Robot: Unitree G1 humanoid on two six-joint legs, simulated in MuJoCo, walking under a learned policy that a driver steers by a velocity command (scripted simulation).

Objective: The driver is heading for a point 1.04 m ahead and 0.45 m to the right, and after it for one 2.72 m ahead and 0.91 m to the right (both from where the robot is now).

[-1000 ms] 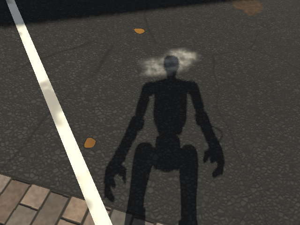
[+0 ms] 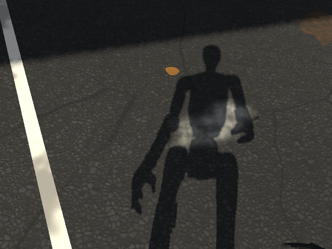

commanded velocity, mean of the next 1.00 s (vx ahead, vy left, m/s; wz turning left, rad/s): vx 0.50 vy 0.00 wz -0.50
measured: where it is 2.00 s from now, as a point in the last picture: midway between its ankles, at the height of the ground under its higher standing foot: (285, 151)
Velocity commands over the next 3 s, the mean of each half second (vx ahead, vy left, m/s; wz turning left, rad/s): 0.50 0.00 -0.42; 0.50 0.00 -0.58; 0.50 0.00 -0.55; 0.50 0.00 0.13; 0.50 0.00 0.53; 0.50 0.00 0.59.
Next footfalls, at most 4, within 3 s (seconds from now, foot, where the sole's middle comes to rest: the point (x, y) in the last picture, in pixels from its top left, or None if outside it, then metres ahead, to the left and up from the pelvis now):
0.54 right None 0.43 -0.16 -0.76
1.04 left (206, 179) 0.78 -0.10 -0.76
1.56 right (294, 183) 0.79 -0.49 -0.76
2.10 left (291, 118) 1.17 -0.55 -0.76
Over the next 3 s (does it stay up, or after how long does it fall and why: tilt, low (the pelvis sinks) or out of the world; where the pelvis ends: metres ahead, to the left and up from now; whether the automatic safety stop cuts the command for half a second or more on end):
stays up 1.41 -0.75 0.01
